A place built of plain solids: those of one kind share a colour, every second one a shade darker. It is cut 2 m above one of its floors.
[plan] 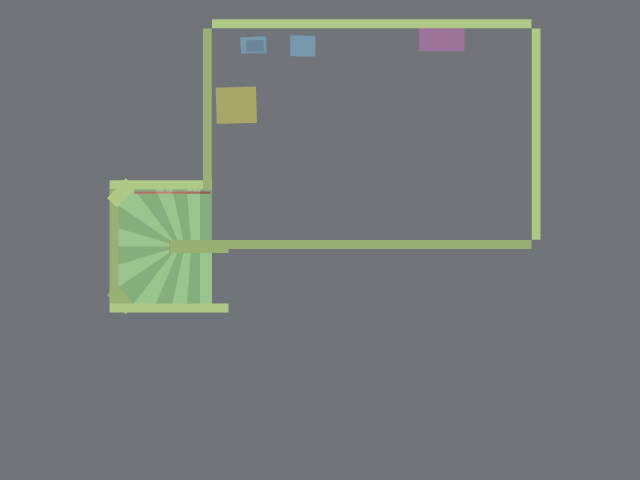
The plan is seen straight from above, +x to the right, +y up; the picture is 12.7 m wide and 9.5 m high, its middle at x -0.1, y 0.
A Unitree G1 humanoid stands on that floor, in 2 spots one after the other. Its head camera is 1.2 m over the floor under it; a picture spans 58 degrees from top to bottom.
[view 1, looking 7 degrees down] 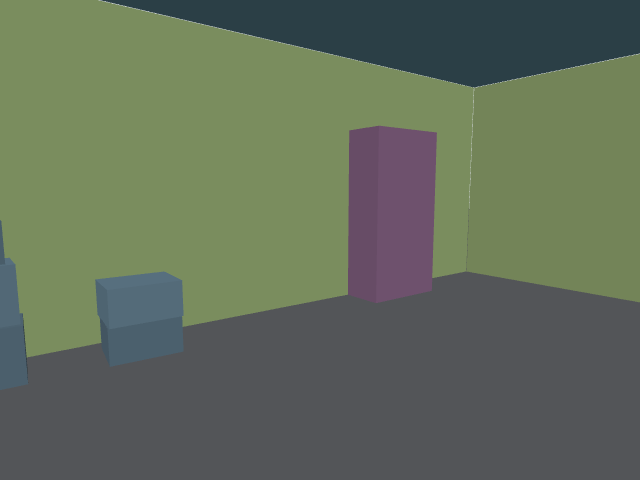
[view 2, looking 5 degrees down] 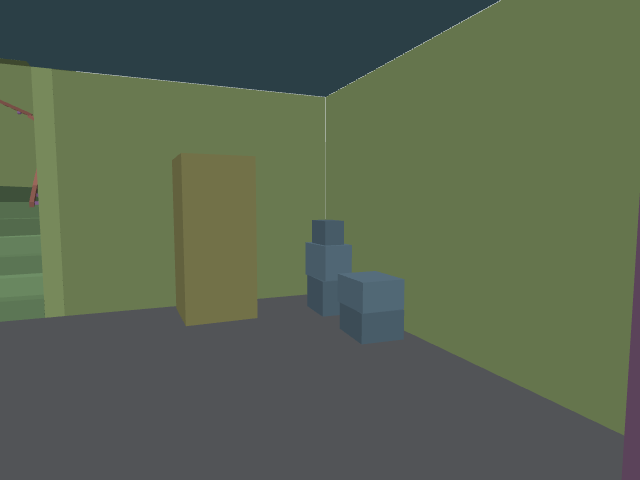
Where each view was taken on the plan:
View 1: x -1.24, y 0.59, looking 53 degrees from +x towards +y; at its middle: wall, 4.54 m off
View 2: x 2.95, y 1.91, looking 157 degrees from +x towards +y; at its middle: carton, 4.68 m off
